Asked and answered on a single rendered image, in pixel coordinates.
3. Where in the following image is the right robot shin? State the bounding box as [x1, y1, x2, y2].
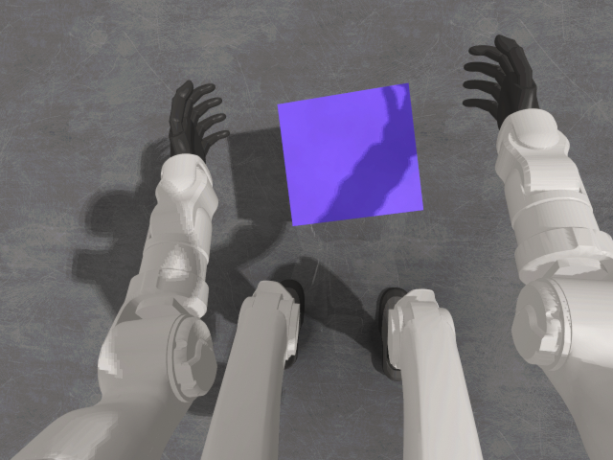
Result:
[389, 289, 456, 369]

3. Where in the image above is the right robot upper arm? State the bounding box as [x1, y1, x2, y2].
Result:
[511, 277, 613, 460]

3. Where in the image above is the left robot forearm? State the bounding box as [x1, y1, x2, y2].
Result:
[98, 153, 218, 392]

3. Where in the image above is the left robot upper arm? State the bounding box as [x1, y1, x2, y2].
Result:
[11, 313, 217, 460]

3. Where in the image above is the left robot shin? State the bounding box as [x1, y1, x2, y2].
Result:
[238, 281, 292, 357]

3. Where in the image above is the carton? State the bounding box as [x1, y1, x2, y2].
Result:
[278, 82, 423, 226]

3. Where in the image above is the robot shin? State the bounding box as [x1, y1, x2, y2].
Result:
[389, 289, 456, 369]
[238, 281, 292, 357]

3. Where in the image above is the right robot forearm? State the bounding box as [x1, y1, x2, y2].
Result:
[495, 108, 613, 285]

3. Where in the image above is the left robot hand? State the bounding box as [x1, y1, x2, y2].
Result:
[169, 80, 230, 164]

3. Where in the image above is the right robot hand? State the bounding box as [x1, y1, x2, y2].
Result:
[463, 34, 539, 130]

